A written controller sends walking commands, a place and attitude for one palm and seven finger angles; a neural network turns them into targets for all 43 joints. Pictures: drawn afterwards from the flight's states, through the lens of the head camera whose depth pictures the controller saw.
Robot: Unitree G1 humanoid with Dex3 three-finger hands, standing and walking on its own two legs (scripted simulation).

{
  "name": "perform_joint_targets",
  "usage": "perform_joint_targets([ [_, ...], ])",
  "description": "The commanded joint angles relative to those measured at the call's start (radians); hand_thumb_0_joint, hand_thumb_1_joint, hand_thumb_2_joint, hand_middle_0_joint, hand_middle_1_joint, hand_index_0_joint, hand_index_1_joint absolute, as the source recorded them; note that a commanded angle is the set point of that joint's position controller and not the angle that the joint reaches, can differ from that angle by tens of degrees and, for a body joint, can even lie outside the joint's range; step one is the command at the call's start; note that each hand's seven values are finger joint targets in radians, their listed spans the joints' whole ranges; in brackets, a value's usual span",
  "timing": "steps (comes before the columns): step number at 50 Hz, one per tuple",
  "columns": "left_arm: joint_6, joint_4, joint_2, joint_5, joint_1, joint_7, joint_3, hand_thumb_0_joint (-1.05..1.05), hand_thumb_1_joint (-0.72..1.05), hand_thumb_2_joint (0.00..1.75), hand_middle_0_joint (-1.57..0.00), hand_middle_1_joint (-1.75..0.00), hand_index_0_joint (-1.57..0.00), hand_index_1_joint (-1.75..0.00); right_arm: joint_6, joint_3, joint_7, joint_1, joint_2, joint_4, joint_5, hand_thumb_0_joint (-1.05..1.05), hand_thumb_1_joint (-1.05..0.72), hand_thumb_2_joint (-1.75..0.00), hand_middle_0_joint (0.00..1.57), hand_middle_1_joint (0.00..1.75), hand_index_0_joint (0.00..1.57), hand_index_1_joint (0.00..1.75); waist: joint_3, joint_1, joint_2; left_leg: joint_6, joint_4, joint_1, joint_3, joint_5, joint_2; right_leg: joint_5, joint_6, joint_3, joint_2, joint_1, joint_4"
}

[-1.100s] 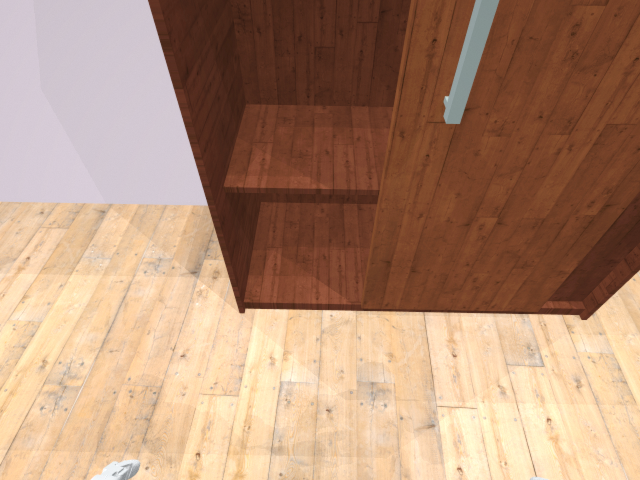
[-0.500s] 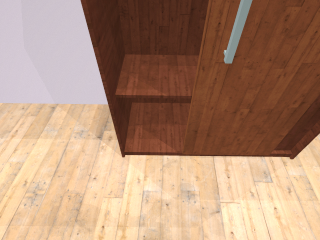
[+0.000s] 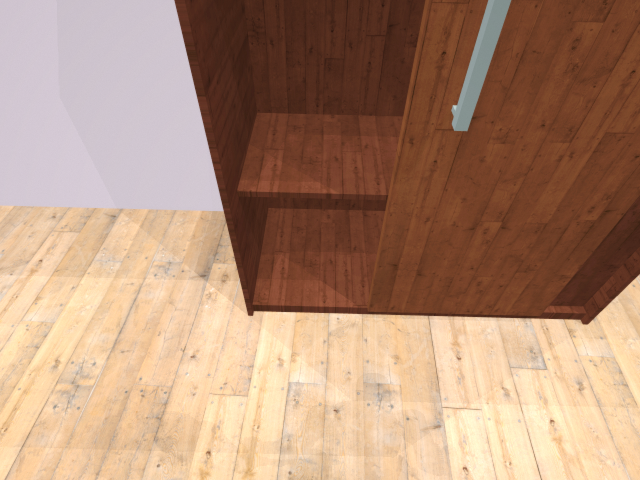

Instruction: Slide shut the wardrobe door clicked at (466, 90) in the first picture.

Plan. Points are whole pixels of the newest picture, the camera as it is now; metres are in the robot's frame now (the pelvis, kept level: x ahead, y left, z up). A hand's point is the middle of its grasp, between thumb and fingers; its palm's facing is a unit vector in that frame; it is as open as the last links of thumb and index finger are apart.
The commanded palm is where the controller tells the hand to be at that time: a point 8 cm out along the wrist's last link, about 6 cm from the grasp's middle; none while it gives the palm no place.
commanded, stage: look at it before walking up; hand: right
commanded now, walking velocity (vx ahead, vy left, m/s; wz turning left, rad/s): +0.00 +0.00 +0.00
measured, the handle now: (481, 41) +0.77 -0.23 +0.22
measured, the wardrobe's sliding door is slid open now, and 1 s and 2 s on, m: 0.42 0.42 0.42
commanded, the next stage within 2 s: take the last steps up to it in 0.34 s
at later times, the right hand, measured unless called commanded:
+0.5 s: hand out of the picture +0.07 -0.24 -0.16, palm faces -0.02 +0.95 -0.32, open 7.4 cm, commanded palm none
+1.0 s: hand out of the picture +0.11 -0.27 -0.19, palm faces +0.03 +0.99 -0.15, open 7.4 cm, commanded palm none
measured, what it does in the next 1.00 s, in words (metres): walks ahead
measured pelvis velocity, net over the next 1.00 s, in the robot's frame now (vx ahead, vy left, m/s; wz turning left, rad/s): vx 0.12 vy -0.08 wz -0.01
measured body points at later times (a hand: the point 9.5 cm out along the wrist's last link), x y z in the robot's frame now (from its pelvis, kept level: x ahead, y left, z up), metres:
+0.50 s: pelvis +0.00 +0.00 +0.00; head +0.01 +0.00 +0.45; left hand +0.08 +0.29 -0.13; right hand +0.07 -0.29 -0.14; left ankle +0.00 +0.12 -0.75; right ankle +0.00 -0.12 -0.75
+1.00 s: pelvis +0.12 -0.08 +0.00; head +0.13 -0.11 +0.44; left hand +0.04 +0.13 -0.15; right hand +0.11 -0.32 -0.17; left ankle +0.12 +0.05 -0.66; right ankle +0.04 -0.13 -0.75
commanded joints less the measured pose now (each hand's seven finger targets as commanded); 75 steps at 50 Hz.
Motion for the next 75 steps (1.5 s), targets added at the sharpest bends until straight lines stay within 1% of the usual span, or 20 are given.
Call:
perform_joint_targets([
  [1, -0.026, -0.064, 0.201, 0.001, -0.041, 0.015, 0.035, 0.0, 0.9, 0.9, -0.2, -0.3, -0.2, -0.3, -0.023, -0.041, -0.011, -0.033, -0.204, -0.06, 0.005, 0.0, -0.9, -0.9, 0.2, 0.3, 0.2, 0.3, -0.05, -0.002, -0.002, 0.032, -0.064, -0.001, -0.098, 0.098, 0.108, 0.113, -0.026, 0.102, -0.112, -0.001, -0.065],
  [23, -0.027, -0.059, 0.206, 0.0, -0.046, 0.018, 0.034, 0.0, 0.9, 0.9, -0.2, -0.3, -0.2, -0.3, -0.023, -0.04, -0.01, -0.023, -0.204, -0.05, 0.004, 0.0, -0.9, -0.9, 0.2, 0.3, 0.2, 0.3, -0.043, -0.003, -0.011, 0.029, -0.077, 0.01, -0.093, 0.127, 0.109, 0.14, -0.026, 0.105, -0.115, 0.014, -0.079],
  [25, -0.011, -0.038, 0.101, 0.005, 0.014, 0.011, 0.011, 0.0, 0.9, 0.9, -0.2, -0.3, -0.2, -0.3, -0.009, -0.025, -0.014, 0.043, -0.11, -0.024, 0.002, 0.0, -0.9, -0.9, 0.2, 0.3, 0.2, 0.3, -0.067, -0.006, 0.011, 0.021, -0.076, 0.023, -0.09, -0.007, 0.113, 0.034, -0.015, 0.079, -0.097, 0.004, -0.041],
  [30, 0.009, -0.06, 0.071, 0.019, 0.061, 0.002, 0.017, 0.0, 0.9, 0.9, -0.2, -0.3, -0.2, -0.3, 0.009, -0.056, -0.005, 0.154, -0.164, -0.024, -0.008, 0.0, -0.9, -0.9, 0.2, 0.3, 0.2, 0.3, 0.066, -0.042, 0.163, 0.117, -0.218, 0.019, -0.302, -0.49, 0.242, -0.248, -0.007, -0.021, -0.008, -0.257, 0.19],
  [32, 0.001, -0.085, 0.07, 0.02, 0.058, -0.002, 0.029, 0.0, 0.9, 0.9, -0.2, -0.3, -0.2, -0.3, -0.002, -0.073, -0.008, 0.181, -0.171, -0.033, -0.009, 0.0, -0.9, -0.9, 0.2, 0.3, 0.2, 0.3, 0.1, -0.051, 0.172, 0.183, -0.245, 0.028, -0.375, -0.465, 0.321, -0.254, -0.009, -0.02, -0.037, -0.339, 0.319],
  [37, -0.03, -0.081, 0.0, 0.007, 0.202, -0.01, 0.034, 0.0, 0.9, 0.9, -0.2, -0.3, -0.2, -0.3, -0.024, -0.084, -0.008, 0.142, -0.12, -0.054, -0.01, 0.0, -0.9, -0.9, 0.2, 0.3, 0.2, 0.3, 0.054, 0.03, 0.093, 0.147, -0.067, -0.098, -0.155, -0.176, 0.255, -0.127, -0.015, -0.065, -0.036, -0.073, 0.096],
  [38, -0.036, -0.048, 0.012, 0.005, 0.29, -0.002, 0.038, 0.0, 0.9, 0.9, -0.2, -0.3, -0.2, -0.3, -0.018, -0.076, -0.004, 0.134, -0.083, -0.059, -0.006, 0.0, -0.9, -0.9, 0.2, 0.3, 0.2, 0.3, 0.042, 0.06, 0.007, 0.103, 0.057, -0.194, -0.062, -0.181, 0.164, -0.108, -0.02, -0.046, -0.024, 0.069, 0.024],
  [39, -0.043, -0.019, 0.096, 0.018, 0.397, 0.009, 0.063, 0.0, 0.9, 0.9, -0.2, -0.3, -0.2, -0.3, -0.01, -0.063, 0.003, 0.139, -0.01, -0.073, 0.003, 0.0, -0.9, -0.9, 0.2, 0.3, 0.2, 0.3, 0.034, 0.095, -0.246, 0.046, 0.352, -0.363, 0.058, -0.234, 0.032, -0.253, -0.077, 0.229, -0.194, 0.17, -0.102],
  [40, -0.041, -0.014, 0.141, 0.016, 0.474, 0.021, 0.077, 0.0, 0.9, 0.9, -0.2, -0.3, -0.2, -0.3, -0.016, -0.053, 0.004, 0.092, 0.025, -0.115, 0.0, 0.0, -0.9, -0.9, 0.2, 0.3, 0.2, 0.3, 0.052, 0.104, -0.343, 0.02, 0.561, -0.5, 0.094, -0.39, -0.017, -0.315, -0.146, 0.422, -0.339, 0.173, -0.224],
  [41, -0.035, -0.025, 0.112, 0.015, 0.439, 0.022, 0.067, 0.0, 0.9, 0.9, -0.2, -0.3, -0.2, -0.3, -0.017, -0.061, -0.002, 0.075, 0.014, -0.117, -0.009, 0.0, -0.9, -0.9, 0.2, 0.3, 0.2, 0.3, 0.089, 0.086, -0.244, 0.04, 0.681, -0.53, 0.025, -0.362, 0.036, -0.323, -0.186, 0.445, -0.374, 0.121, -0.237],
  [45, -0.07, -0.038, -0.019, 0.005, 0.349, 0.033, 0.033, 0.0, 0.9, 0.9, -0.2, -0.3, -0.2, -0.3, -0.023, -0.062, 0.018, 0.127, 0.059, -0.052, -0.014, 0.0, -0.9, -0.9, 0.2, 0.3, 0.2, 0.3, 0.125, 0.016, 0.0, 0.019, 0.775, -0.515, 0.024, -0.102, 0.11, 0.099, -0.168, 0.224, -0.278, 0.064, -0.219],
  [49, -0.089, 0.009, -0.06, -0.001, 0.415, 0.045, 0.027, 0.0, 0.9, 0.9, -0.2, -0.3, -0.2, -0.3, -0.013, -0.061, 0.014, 0.164, 0.094, -0.037, -0.012, 0.0, -0.9, -0.9, 0.2, 0.3, 0.2, 0.3, 0.074, -0.001, -0.103, 0.001, 0.745, -0.537, 0.077, -0.049, 0.087, 0.533, -0.124, 0.06, -0.219, 0.175, -0.164],
  [57, -0.078, 0.063, -0.104, 0.003, 0.49, 0.057, 0.024, 0.0, 0.9, 0.9, -0.2, -0.3, -0.2, -0.3, -0.024, -0.052, 0.009, -0.015, 0.136, -0.099, -0.003, 0.0, -0.9, -0.9, 0.2, 0.3, 0.2, 0.3, 0.129, 0.031, -0.114, 0.037, 0.369, -0.406, 0.188, 0.021, 0.007, 0.885, -0.088, -0.025, -0.179, 0.18, -0.108],
  [61, -0.067, 0.063, -0.075, 0.0, 0.453, 0.06, 0.039, 0.0, 0.9, 0.9, -0.2, -0.3, -0.2, -0.3, -0.032, -0.063, -0.011, 0.135, 0.112, -0.064, -0.009, 0.0, -0.9, -0.9, 0.2, 0.3, 0.2, 0.3, 0.048, -0.042, -0.116, 0.088, 0.288, -0.197, 0.193, -0.011, -0.048, 1.123, -0.078, -0.024, -0.208, 0.185, 0.102],
  [63, -0.065, 0.037, -0.07, -0.011, 0.396, 0.057, 0.047, 0.0, 0.9, 0.9, -0.2, -0.3, -0.2, -0.3, -0.046, -0.085, -0.018, 0.331, 0.068, -0.011, -0.014, 0.0, -0.9, -0.9, 0.2, 0.3, 0.2, 0.3, -0.026, -0.139, -0.089, 0.126, 0.157, 0.103, 0.133, 0.119, -0.004, 0.939, -0.043, -0.041, -0.17, 0.017, 0.393],
  [64, -0.068, 0.015, -0.106, -0.02, 0.408, 0.049, 0.047, 0.0, 0.9, 0.9, -0.2, -0.3, -0.2, -0.3, -0.059, -0.103, -0.028, 0.439, -0.008, 0.013, -0.016, 0.0, -0.9, -0.9, 0.2, 0.3, 0.2, 0.3, -0.113, -0.165, 0.076, 0.246, 0.117, 0.307, -0.194, 0.36, 0.248, 0.439, -0.018, -0.08, -0.05, -0.214, 0.732],
  [65, -0.064, -0.002, -0.126, -0.02, 0.443, 0.048, 0.046, 0.0, 0.9, 0.9, -0.2, -0.3, -0.2, -0.3, -0.061, -0.104, -0.032, 0.436, -0.037, 0.013, 0.005, 0.0, -0.9, -0.9, 0.2, 0.3, 0.2, 0.3, -0.17, -0.096, 0.135, 0.362, 0.006, 0.321, -0.485, 0.714, 0.478, -0.354, -0.015, -0.06, 0.064, -0.336, 1.023],
  [66, -0.047, -0.002, -0.125, -0.012, 0.398, 0.052, 0.049, 0.0, 0.9, 0.9, -0.2, -0.3, -0.2, -0.3, -0.051, -0.095, -0.042, 0.327, 0.003, -0.016, 0.013, 0.0, -0.9, -0.9, 0.2, 0.3, 0.2, 0.3, -0.07, -0.07, 0.015, 0.347, -0.033, 0.154, -0.356, 0.732, 0.447, -0.324, -0.035, 0.068, -0.008, -0.302, 0.986],
  [70, 0.027, -0.005, -0.208, -0.01, 0.356, 0.042, 0.041, 0.0, 0.9, 0.9, -0.2, -0.3, -0.2, -0.3, -0.042, -0.05, -0.059, 0.086, 0.093, -0.088, -0.002, 0.0, -0.9, -0.9, 0.2, 0.3, 0.2, 0.3, 0.039, 0.058, -0.029, 0.233, -0.066, -0.27, -0.028, 0.702, 0.289, -0.233, -0.005, 0.05, -0.06, -0.154, 0.761],
  [75, 0.058, -0.065, -0.165, 0.003, 0.241, 0.031, 0.058, 0.0, 0.9, 0.9, -0.2, -0.3, -0.2, -0.3, -0.012, -0.082, -0.05, 0.127, 0.027, -0.106, -0.006, 0.0, -0.9, -0.9, 0.2, 0.3, 0.2, 0.3, -0.017, 0.019, 0.057, 0.224, -0.011, -0.14, 0.003, 0.73, 0.266, -0.203, 0.031, -0.012, -0.035, -0.254, 0.653],
])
